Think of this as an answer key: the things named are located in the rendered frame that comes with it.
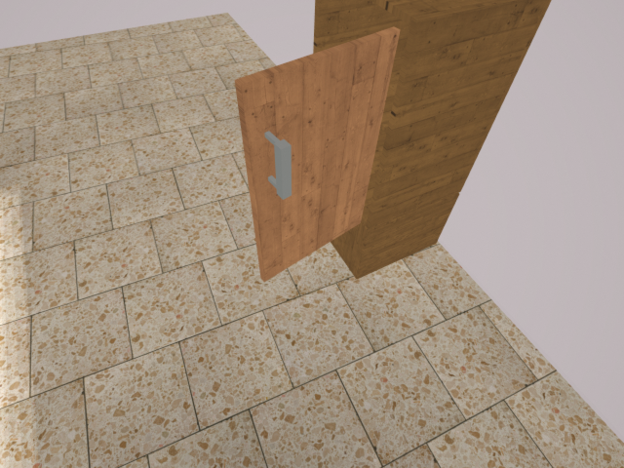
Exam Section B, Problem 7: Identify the cupboard door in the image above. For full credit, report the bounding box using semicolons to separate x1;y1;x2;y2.
235;26;400;282

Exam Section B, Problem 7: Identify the handle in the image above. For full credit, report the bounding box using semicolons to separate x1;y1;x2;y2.
264;131;292;200

